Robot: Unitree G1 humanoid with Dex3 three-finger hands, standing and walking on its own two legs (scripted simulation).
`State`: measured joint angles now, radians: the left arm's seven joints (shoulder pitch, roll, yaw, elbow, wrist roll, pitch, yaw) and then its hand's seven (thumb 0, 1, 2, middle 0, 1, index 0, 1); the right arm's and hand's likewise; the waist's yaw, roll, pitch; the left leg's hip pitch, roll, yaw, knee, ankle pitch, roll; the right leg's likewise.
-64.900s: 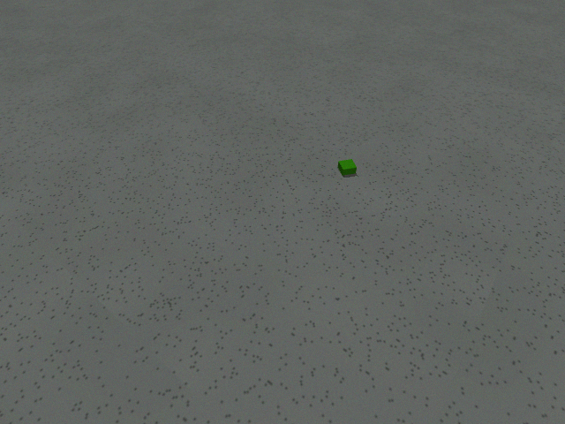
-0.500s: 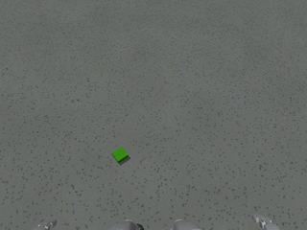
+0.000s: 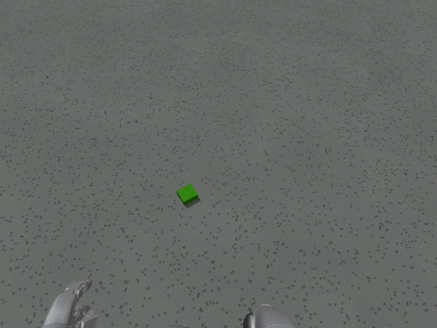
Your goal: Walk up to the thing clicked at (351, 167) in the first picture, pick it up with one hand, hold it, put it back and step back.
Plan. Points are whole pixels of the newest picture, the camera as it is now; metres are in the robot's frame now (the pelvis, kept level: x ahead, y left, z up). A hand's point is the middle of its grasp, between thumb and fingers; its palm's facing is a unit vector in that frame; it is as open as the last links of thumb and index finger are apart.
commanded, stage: step back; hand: left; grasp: from above
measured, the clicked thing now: (187, 194) +0.72 +0.17 -0.73
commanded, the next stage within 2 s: none
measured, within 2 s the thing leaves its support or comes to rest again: neither
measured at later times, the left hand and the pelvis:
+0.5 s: hand out of the picture -0.07 +0.23 -0.13, palm faces -0.09 -0.91 -0.41, open 7.3 cm; pelvis -0.16 -0.03 +0.00, yaw -6 degrees
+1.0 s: hand out of the picture -0.22 +0.22 -0.15, palm faces -0.05 -0.93 -0.36, open 7.3 cm; pelvis -0.33 -0.04 +0.01, yaw -4 degrees
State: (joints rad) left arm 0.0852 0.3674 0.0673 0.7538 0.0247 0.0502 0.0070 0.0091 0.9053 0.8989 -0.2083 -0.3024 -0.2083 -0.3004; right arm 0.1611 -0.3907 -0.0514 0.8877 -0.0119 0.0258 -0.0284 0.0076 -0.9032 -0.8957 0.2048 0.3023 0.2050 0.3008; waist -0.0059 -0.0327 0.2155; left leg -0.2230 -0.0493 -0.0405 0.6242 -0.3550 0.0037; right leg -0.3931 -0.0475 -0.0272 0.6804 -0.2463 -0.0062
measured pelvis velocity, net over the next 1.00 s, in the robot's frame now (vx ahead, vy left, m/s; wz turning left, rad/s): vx -0.33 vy -0.04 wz -0.07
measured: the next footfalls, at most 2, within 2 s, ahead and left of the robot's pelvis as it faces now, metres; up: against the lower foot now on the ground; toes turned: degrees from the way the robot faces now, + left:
right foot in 0.38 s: -0.12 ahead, -0.15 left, +0.00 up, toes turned -3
left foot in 0.74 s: -0.21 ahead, +0.09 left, +0.00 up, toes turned -3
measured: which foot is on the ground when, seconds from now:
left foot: down 0.00-0.40, up 0.42-0.72, down 0.74-1.00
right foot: down 0.00-0.00, up 0.02-0.36, down 0.38-0.76, up 0.78-1.00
